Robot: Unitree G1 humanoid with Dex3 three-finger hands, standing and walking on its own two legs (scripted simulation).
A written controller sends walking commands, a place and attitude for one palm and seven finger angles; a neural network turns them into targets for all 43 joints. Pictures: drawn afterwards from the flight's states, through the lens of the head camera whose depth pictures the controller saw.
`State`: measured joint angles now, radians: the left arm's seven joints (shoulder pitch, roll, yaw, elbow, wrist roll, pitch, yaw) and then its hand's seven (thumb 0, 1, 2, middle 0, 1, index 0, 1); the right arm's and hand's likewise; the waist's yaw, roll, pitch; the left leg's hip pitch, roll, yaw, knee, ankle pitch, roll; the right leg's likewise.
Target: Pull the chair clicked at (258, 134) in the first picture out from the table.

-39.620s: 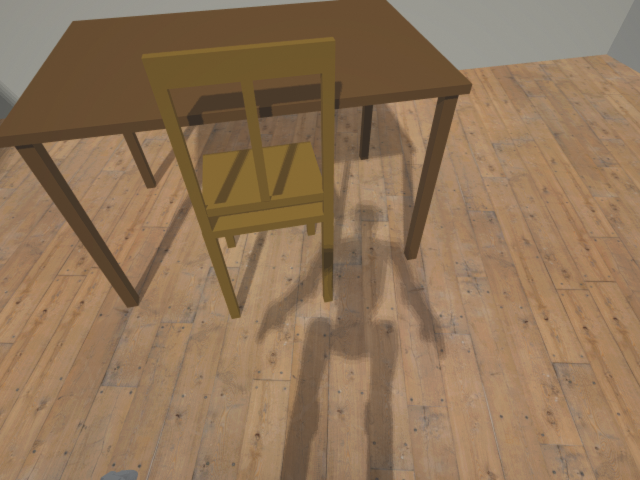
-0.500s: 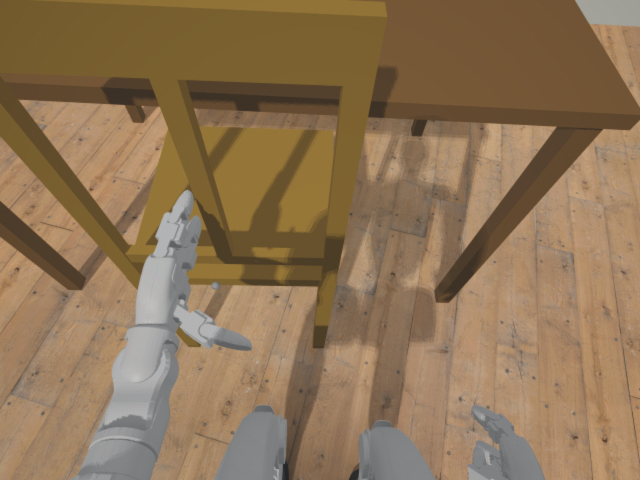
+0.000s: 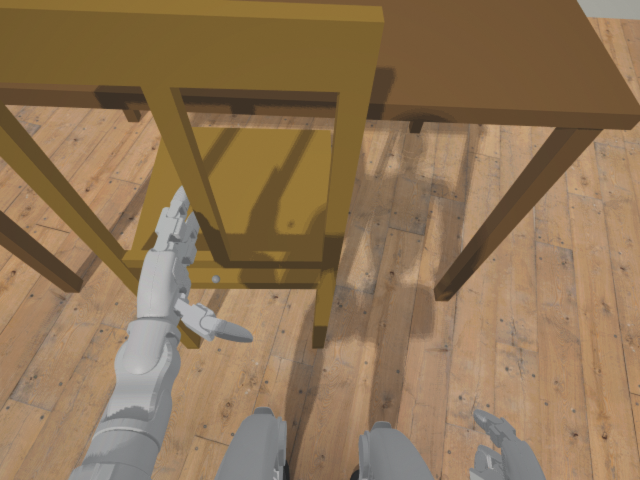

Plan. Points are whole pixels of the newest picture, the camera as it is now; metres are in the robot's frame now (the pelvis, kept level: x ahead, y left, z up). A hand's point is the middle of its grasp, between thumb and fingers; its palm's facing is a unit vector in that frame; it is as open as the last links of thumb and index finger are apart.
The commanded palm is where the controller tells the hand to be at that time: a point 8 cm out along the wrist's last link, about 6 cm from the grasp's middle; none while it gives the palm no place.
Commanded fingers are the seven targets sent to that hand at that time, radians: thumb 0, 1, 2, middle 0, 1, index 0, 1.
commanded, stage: push the fingers through the gap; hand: left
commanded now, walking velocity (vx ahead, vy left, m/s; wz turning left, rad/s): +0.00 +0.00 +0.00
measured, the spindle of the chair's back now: (200, 193) +0.45 +0.17 +0.06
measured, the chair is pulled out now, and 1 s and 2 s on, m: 0.02 0.02 0.00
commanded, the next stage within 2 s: hook a spindle and tug to test in 1.42 s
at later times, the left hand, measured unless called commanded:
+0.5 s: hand (220, 245) +0.39 +0.14 +0.02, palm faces +0.01 -1.00 -0.02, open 17.0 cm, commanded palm +0.38 +0.18 +0.02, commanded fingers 0.00 -0.50 0.30 -0.06 -0.08 -0.06 -0.08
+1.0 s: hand (226, 225) +0.42 +0.14 +0.02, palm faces +0.04 -1.00 -0.03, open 16.9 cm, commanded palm +0.42 +0.18 +0.02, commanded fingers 0.00 -0.50 0.30 -0.06 -0.08 -0.06 -0.08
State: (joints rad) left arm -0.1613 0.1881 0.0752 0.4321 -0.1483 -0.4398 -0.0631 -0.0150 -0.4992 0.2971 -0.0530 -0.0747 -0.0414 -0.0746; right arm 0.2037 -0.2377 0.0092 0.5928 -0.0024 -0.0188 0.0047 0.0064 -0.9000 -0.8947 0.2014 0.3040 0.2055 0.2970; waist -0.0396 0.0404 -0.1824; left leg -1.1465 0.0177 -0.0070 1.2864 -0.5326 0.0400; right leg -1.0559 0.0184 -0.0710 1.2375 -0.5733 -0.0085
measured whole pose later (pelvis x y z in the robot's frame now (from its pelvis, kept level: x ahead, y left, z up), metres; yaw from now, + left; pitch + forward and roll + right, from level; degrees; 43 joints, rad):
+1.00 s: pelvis -0.02 -0.01 -0.01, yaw +0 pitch +24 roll -4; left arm -0.59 0.24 0.19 0.90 -0.09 -0.55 -0.04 -0.01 -0.50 0.30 -0.06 -0.08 -0.06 -0.08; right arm 0.26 -0.24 0.01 0.68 -0.02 0.01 0.02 0.00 -0.90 -0.89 0.20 0.30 0.21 0.30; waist -0.08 0.04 -0.17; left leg -1.22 0.02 -0.02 1.30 -0.50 0.03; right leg -1.12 0.02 -0.08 1.26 -0.55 -0.02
